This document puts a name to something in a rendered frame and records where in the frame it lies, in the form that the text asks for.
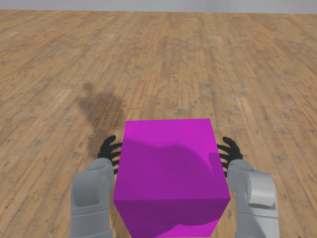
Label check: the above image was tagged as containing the robot left hand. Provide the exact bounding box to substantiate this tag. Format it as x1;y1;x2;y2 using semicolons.
97;135;123;175

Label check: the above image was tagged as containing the robot right hand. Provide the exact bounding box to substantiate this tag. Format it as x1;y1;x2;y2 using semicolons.
217;136;244;177

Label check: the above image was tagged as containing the left robot forearm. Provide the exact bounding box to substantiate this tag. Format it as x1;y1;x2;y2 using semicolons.
68;158;115;238

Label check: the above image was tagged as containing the carton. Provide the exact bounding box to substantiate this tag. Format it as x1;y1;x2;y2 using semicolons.
113;118;231;238

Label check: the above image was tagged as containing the right robot forearm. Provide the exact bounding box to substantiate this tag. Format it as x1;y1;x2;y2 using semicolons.
227;159;280;238

